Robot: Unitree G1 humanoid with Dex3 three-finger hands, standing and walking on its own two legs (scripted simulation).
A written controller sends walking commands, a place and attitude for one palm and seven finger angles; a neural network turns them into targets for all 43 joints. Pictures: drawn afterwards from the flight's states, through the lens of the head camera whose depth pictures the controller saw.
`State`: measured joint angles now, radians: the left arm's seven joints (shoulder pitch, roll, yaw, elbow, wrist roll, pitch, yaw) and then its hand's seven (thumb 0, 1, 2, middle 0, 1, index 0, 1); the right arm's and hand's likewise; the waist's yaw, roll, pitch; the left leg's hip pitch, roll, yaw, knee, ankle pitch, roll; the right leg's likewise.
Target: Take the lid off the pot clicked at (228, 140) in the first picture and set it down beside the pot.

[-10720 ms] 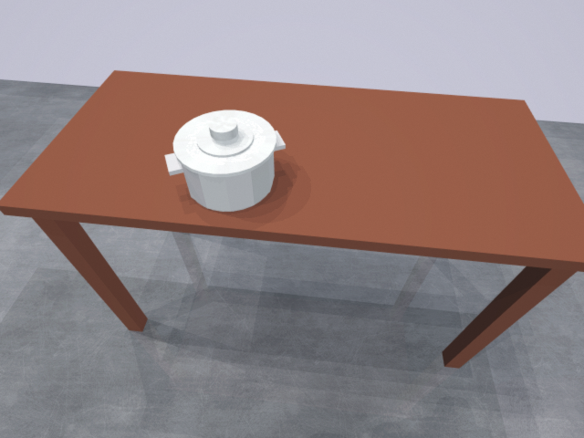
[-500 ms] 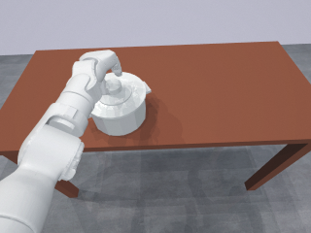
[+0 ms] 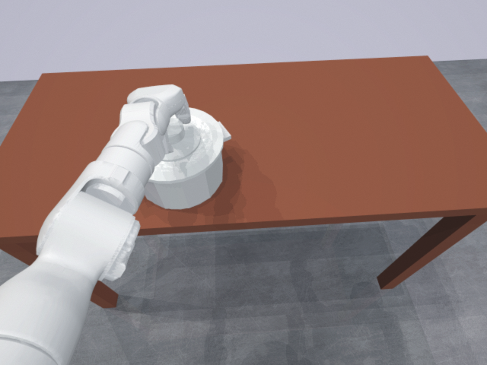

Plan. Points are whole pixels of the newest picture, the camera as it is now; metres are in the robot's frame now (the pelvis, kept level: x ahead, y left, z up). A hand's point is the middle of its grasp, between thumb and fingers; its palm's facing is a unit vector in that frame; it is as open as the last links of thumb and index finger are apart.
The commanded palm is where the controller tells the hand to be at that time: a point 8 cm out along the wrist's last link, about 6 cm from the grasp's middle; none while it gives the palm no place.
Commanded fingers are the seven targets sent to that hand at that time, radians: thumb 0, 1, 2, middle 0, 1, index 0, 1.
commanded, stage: lower the open fingers around the knob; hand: left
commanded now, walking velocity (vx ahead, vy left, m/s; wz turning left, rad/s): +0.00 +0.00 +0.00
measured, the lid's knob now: (170, 131) +0.53 +0.10 +0.07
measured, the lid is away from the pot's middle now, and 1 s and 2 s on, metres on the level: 0.00 0.01 0.01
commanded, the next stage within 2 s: close the fingers and squeeze the knob in 0.22 s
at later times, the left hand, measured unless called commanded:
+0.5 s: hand (169, 135) +0.49 +0.10 +0.09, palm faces -0.37 -0.07 -0.92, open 10.2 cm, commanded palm +0.51 +0.10 +0.15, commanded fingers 0.00 -0.01 0.97 -0.50 -0.88 -0.50 -0.88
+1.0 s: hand (168, 132) +0.50 +0.10 +0.09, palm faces -0.39 -0.05 -0.92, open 8.4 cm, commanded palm +0.52 +0.10 +0.15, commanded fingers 0.00 0.26 0.85 -0.64 -1.06 -0.64 -1.06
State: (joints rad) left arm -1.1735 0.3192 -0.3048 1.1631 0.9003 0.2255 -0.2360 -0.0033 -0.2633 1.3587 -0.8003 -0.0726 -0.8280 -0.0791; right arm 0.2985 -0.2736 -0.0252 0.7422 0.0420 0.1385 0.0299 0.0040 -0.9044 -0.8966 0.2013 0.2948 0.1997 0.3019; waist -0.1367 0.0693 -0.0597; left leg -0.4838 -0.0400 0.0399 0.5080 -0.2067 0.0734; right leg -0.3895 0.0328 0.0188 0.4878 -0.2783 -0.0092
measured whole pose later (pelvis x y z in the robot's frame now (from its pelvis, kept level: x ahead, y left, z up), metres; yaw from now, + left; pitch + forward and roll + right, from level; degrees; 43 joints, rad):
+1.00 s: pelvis +0.01 -0.01 +0.00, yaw +0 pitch +12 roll -1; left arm -1.16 0.34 -0.29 1.15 0.90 0.20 -0.23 0.00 0.12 0.91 -0.56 -0.99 -0.58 -1.00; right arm 0.32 -0.29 -0.04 0.75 0.04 0.12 0.02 0.00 -0.90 -0.90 0.20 0.29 0.20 0.30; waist -0.14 0.07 -0.06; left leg -0.51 -0.03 0.04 0.53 -0.22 0.06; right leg -0.41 0.05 0.02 0.49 -0.29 -0.02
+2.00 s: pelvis +0.01 +0.00 +0.00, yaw -1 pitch +11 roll -1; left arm -1.14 0.34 -0.27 1.16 0.89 0.21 -0.21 0.01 0.17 0.72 -0.59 -0.99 -0.62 -0.99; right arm 0.32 -0.27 -0.03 0.74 0.04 0.13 0.02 0.00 -0.90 -0.90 0.20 0.29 0.20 0.30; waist -0.15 0.07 -0.07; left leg -0.49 -0.03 0.04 0.52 -0.22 0.07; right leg -0.39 0.05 0.03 0.48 -0.28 -0.01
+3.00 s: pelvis +0.00 -0.01 +0.00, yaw +0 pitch +9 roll -1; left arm -1.26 0.35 -0.29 1.11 0.89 0.26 -0.35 0.01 0.17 0.71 -0.60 -0.98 -0.63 -0.99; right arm 0.31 -0.29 -0.03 0.74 0.04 0.10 0.01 0.00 -0.90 -0.90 0.20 0.29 0.20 0.30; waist -0.13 0.08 -0.05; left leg -0.42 -0.04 0.03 0.47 -0.20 0.07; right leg -0.32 0.04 0.01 0.43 -0.26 -0.02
